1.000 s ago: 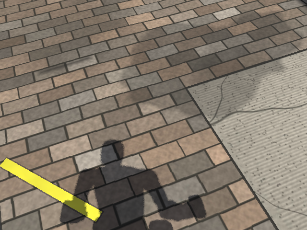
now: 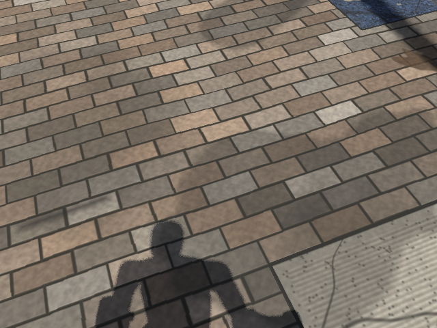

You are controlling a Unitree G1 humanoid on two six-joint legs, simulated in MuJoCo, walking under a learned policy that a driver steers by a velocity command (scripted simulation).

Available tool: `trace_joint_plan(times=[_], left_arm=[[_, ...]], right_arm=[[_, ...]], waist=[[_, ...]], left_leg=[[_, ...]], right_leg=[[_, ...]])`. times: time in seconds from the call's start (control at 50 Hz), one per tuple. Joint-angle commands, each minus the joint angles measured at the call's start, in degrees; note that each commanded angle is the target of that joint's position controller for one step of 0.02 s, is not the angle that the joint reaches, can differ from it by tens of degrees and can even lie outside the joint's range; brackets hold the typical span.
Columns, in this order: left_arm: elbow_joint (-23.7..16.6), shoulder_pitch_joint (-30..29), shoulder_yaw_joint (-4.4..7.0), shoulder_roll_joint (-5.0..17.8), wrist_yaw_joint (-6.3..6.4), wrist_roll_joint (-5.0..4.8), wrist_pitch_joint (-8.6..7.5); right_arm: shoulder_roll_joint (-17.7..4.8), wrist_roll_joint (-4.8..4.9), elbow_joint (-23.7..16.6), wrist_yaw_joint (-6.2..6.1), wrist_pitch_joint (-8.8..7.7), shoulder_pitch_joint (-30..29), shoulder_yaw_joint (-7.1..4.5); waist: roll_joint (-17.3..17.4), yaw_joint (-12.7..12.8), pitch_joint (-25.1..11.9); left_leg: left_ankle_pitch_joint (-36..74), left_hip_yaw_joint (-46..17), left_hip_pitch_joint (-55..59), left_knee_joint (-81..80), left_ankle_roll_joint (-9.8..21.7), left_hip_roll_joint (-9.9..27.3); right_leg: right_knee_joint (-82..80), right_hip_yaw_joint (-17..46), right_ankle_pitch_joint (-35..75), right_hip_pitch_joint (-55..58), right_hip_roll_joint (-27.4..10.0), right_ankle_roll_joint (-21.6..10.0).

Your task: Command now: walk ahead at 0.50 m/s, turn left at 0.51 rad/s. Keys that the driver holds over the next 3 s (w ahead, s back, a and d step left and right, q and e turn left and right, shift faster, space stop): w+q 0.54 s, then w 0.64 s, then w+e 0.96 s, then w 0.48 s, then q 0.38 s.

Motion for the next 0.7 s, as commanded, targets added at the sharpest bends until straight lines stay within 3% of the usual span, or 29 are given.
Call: trace_joint_plan(times=[0.02,0.12,0.22,0.26,0.28,0.3,0.32,0.34,0.36,0.38,0.4,0.42,0.44,0.52,0.62,0.7], left_arm=[[-2.20,-1.74,2.05,7.16,0.30,-0.08,-1.45],[-0.13,-0.33,2.89,10.10,0.94,-0.40,-0.88],[2.18,3.09,3.79,12.75,1.07,-1.87,0.54],[2.35,2.96,4.26,14.54,1.31,-2.29,1.34],[2.30,2.63,4.40,15.20,1.47,-2.54,1.85],[2.07,2.49,3.92,14.23,1.70,-2.58,2.15],[0.94,4.16,2.56,11.04,1.82,-0.69,1.85],[-2.50,8.56,0.15,3.95,1.08,0.83,0.29],[-2.79,1.65,1.01,9.46,0.42,-1.36,-1.44],[-4.29,-2.54,1.44,11.21,0.13,-2.97,-2.27],[-3.95,-2.86,1.13,10.37,0.56,-2.09,-2.70],[-3.38,-2.51,1.43,10.53,0.99,-0.57,-2.64],[-3.14,-1.28,1.70,10.77,0.94,-0.19,-2.03],[-3.64,-2.94,1.11,8.13,1.06,0.59,-0.11],[-5.25,-12.61,-0.45,5.15,-0.10,-0.01,-0.63],[-6.80,-17.17,-0.16,6.84,-1.22,-0.75,-1.43]], right_arm=[[-0.86,-0.37,-5.20,0.41,0.25,-0.84,-0.21],[0.15,-0.46,-7.77,2.08,-0.26,-8.63,0.63],[-1.13,-0.40,-11.54,3.42,-0.04,-15.49,0.40],[-2.86,-0.67,-12.11,3.56,0.29,-13.60,-0.53],[-4.61,-0.70,-11.17,3.42,0.50,-8.60,-1.60],[-7.61,-0.47,-8.60,2.83,0.78,0.86,-3.45],[-12.86,-0.14,-6.77,1.53,1.44,9.58,-5.35],[-17.95,-0.04,-8.04,1.59,0.65,6.23,-5.40],[-12.61,-0.28,-9.35,2.02,-0.26,7.57,-3.93],[-9.86,-0.68,-8.58,2.18,-1.05,5.87,-3.07],[-8.59,-0.56,-8.75,2.10,-1.39,2.74,-2.61],[-6.99,-0.86,-9.35,1.91,-1.38,-0.94,-2.13],[-5.90,-1.60,-10.34,1.64,-1.43,-3.00,-1.66],[-6.88,-1.32,-9.33,0.44,-1.89,-2.47,-1.95],[-6.67,-0.84,-6.50,-0.58,-1.63,1.76,-1.72],[-6.99,-0.59,-3.85,-0.47,-1.50,5.82,-1.68]], waist=[[-7.67,-0.60,0.79],[-5.95,1.82,2.22],[-5.94,3.19,4.03],[-7.59,1.05,1.43],[-7.82,-2.13,-1.85],[-6.55,-7.12,-6.78],[1.34,-9.86,-12.16],[13.71,-2.39,-18.14],[5.54,-7.43,-20.78],[3.46,-7.27,-12.58],[-0.95,-4.73,-8.21],[-1.74,-2.34,-5.49],[-0.35,-0.39,-4.89],[-0.71,0.45,-2.68],[1.23,-3.95,-0.62],[1.62,-5.83,1.31]], left_leg=[[5.25,-2.84,-9.20,-2.94,-1.09,3.92],[18.55,0.28,-6.41,-18.99,-0.33,3.02],[14.38,3.87,-5.73,-26.98,2.84,1.31],[8.35,7.16,0.10,-27.92,5.14,-2.10],[6.88,8.94,7.37,-29.01,6.67,-4.71],[9.85,9.34,21.22,-31.97,8.79,-7.42],[11.38,-4.17,38.81,-32.82,12.48,0.61],[-2.16,-38.10,53.20,-41.05,23.02,13.56],[-6.97,-43.16,53.70,-47.30,22.19,15.07],[-2.68,-35.12,47.93,-47.98,19.81,13.57],[3.30,-28.69,39.78,-47.72,18.09,11.06],[9.81,-23.64,32.38,-48.10,16.86,8.95],[14.32,-21.13,27.61,-49.28,16.62,7.63],[22.89,-15.01,19.54,-51.76,17.17,4.97],[16.67,-9.77,17.80,-51.70,12.93,1.81],[14.49,-13.53,24.19,-48.82,12.62,5.39]], right_leg=[[-12.74,10.75,11.45,5.22,-16.41,-10.11],[-13.27,0.96,14.68,6.46,-15.06,-8.46],[-9.98,-3.17,19.00,13.81,-17.47,-6.21],[-2.72,-5.33,36.28,15.93,-17.44,-4.93],[5.39,-6.78,44.66,15.42,-16.60,-4.04],[17.67,-8.63,45.29,10.28,-14.45,-2.21],[36.42,-8.97,23.84,-4.83,-11.69,0.66],[54.04,-0.47,-24.00,-27.83,0.25,3.62],[58.31,9.72,-23.15,-33.42,-1.15,2.54],[56.59,9.07,-17.40,-37.06,-3.21,1.35],[51.98,8.96,-12.60,-34.64,-5.57,0.93],[47.21,9.03,-9.64,-30.60,-7.14,1.34],[45.22,9.54,-7.62,-26.64,-8.12,1.66],[35.90,7.77,-1.52,-24.04,-6.87,4.77],[15.32,6.46,17.46,-19.08,-3.87,5.32],[9.27,7.25,16.51,-19.93,-3.18,3.14]])
Next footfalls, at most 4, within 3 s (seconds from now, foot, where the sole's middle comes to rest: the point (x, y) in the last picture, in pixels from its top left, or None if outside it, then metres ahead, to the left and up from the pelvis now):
0.30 left None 0.31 0.17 -0.78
0.82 right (215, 282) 0.64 0.07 -0.78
1.32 left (117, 237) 0.81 0.42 -0.78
1.84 right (175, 163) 1.14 0.24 -0.78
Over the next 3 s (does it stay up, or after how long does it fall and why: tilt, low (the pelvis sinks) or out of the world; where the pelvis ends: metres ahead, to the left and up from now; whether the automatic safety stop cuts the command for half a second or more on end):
stays up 1.54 0.28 -0.01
